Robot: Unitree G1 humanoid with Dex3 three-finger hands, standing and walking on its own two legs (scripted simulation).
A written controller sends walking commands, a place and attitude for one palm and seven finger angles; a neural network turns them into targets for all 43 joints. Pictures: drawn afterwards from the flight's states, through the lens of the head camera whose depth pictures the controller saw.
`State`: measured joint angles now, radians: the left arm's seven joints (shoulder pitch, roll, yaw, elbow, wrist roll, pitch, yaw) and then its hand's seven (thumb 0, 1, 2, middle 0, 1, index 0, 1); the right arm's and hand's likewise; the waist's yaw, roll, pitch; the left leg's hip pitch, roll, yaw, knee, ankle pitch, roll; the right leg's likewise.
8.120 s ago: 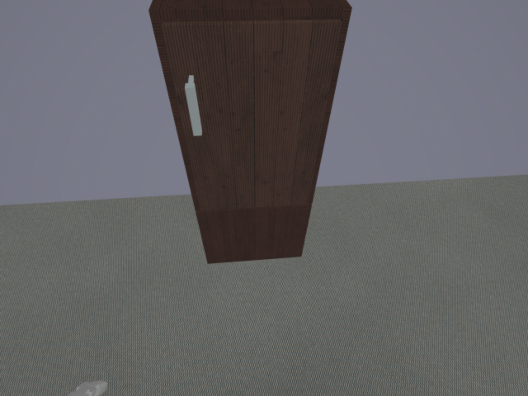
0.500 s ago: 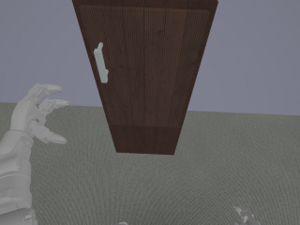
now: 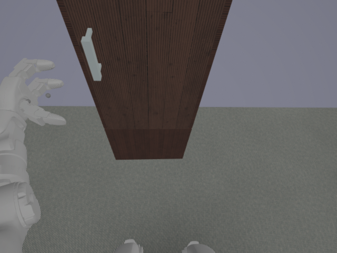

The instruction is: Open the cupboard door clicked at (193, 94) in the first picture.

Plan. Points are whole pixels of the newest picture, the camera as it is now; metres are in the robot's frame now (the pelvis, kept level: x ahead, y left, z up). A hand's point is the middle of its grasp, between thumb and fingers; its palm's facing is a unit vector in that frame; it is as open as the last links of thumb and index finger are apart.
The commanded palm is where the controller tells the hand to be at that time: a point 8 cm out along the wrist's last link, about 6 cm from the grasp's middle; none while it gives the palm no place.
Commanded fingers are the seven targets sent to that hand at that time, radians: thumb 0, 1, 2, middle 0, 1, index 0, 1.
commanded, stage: move the hooked fingers beside the handle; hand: left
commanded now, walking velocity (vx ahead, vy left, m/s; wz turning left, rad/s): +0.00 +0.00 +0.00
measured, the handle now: (93, 55) +0.60 +0.19 +0.09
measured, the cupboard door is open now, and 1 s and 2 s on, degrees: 0 0 0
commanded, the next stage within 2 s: slide the fingers in behind the handle in 1.42 s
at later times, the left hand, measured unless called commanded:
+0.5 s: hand (59, 69) +0.53 +0.26 +0.10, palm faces +0.00 -1.00 +0.00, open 14.0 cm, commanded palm +0.52 +0.30 +0.09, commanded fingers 0.00 -0.50 0.30 -0.30 -1.20 -0.30 -1.20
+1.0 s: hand (64, 66) +0.55 +0.25 +0.09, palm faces +0.00 -1.00 +0.00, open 14.0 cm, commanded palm +0.53 +0.29 +0.09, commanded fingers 0.00 -0.50 0.30 -0.30 -1.20 -0.30 -1.20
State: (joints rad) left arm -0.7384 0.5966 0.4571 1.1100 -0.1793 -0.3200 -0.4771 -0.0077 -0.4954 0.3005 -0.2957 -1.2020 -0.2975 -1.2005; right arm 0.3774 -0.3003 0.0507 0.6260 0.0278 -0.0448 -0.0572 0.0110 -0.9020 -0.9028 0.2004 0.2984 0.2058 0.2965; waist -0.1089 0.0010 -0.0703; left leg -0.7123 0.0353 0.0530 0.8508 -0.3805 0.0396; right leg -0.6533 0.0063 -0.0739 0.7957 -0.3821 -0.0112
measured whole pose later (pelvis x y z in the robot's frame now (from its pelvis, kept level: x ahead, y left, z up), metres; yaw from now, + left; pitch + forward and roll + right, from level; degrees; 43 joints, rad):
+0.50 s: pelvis +0.01 +0.01 -0.01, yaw -1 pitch +20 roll -4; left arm -0.99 0.74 0.50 1.28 -0.08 -0.30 -0.43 -0.01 -0.49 0.30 -0.30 -1.20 -0.30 -1.20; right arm 0.43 -0.30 0.06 0.61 0.00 0.06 -0.04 0.01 -0.90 -0.90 0.20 0.30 0.21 0.30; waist -0.19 0.01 -0.07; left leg -0.85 0.06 0.05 0.91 -0.42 0.05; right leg -0.78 0.02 -0.07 0.82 -0.39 0.00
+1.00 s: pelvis +0.02 +0.01 -0.01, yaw -2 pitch +22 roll -5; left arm -1.00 0.75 0.51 1.24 -0.07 -0.28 -0.42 -0.01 -0.49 0.30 -0.29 -1.20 -0.30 -1.20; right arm 0.47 -0.29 0.06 0.60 -0.01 0.12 -0.01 0.00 -0.90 -0.90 0.20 0.30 0.21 0.30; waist -0.21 0.02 -0.08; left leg -0.88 0.07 0.04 0.92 -0.43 0.05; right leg -0.80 0.04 -0.08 0.81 -0.40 0.00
